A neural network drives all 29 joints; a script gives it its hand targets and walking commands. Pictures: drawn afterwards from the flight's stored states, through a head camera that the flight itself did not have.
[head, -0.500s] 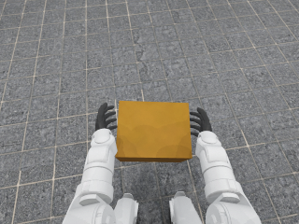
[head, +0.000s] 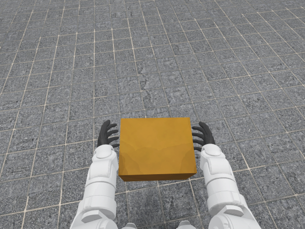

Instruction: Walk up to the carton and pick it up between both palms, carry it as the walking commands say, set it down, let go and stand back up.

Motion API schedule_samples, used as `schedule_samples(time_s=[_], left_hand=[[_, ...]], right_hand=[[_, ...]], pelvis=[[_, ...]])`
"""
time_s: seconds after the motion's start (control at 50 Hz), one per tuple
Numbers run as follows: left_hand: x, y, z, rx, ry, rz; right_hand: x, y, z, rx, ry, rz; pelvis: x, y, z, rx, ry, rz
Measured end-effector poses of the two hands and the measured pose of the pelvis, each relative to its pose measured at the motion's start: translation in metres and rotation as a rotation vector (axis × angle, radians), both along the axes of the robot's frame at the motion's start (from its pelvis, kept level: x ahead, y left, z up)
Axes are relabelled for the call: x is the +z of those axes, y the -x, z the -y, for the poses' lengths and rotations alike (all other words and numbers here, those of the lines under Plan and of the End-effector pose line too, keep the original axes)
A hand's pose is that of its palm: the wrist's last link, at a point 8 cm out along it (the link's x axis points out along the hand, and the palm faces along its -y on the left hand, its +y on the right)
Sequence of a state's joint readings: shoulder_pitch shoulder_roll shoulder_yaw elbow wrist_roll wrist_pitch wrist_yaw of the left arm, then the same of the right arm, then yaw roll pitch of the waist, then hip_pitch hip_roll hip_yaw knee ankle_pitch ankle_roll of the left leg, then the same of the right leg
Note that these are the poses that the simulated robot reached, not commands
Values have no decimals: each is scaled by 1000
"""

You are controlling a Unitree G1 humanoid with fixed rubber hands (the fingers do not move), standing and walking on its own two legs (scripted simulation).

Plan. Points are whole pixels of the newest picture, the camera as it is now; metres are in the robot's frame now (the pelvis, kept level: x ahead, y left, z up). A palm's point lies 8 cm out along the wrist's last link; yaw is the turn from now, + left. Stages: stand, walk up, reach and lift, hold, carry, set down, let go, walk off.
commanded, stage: reach and lift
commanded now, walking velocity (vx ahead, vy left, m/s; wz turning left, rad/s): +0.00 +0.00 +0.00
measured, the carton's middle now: (155, 150) +0.38 +0.01 -0.10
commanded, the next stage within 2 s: hold in 1.82 s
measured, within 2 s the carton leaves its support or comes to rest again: neither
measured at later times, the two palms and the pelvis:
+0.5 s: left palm (96, 141) +0.33 +0.15 +0.06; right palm (215, 142) +0.34 -0.14 +0.05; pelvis +0.01 +0.00 +0.04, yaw +0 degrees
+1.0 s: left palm (89, 135) +0.32 +0.15 +0.11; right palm (222, 136) +0.33 -0.14 +0.09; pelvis +0.02 +0.00 +0.05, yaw +1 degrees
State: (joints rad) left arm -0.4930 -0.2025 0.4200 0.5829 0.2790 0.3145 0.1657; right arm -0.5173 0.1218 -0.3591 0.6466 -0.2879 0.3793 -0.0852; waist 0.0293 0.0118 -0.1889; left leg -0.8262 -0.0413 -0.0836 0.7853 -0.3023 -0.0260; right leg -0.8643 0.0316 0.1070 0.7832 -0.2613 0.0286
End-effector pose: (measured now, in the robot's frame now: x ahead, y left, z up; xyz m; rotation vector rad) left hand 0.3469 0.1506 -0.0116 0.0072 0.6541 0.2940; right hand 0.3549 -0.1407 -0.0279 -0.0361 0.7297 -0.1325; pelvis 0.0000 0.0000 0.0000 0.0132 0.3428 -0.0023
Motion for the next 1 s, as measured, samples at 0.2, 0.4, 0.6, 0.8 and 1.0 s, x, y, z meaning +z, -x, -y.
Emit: schedule_samples(time_s=[0.2, 0.4, 0.6, 0.8, 1.0], left_hand=[[25, 11, 0, 21, 0, 6], [56, 18, -5, 5, -7, 7], [84, 20, -1, -46, -5, 14], [106, 28, -1, -20, -35, 13], [124, 28, 0, -26, -46, 13]], right_hand=[[26, 8, -2, -7, 9, 15], [59, 15, -5, 6, 2, 24], [84, 23, 1, -10, 9, 35], [106, 31, -3, 8, 30, 34], [121, 28, -1, 23, 27, 34]], pelvis=[[15, -5, 0, -2, 6, 71], [32, -9, -3, 12, 11, 189], [41, -14, -4, 8, 11, 298], [46, -19, 2, 15, 9, 380], [47, -20, 3, 12, 10, 443]])
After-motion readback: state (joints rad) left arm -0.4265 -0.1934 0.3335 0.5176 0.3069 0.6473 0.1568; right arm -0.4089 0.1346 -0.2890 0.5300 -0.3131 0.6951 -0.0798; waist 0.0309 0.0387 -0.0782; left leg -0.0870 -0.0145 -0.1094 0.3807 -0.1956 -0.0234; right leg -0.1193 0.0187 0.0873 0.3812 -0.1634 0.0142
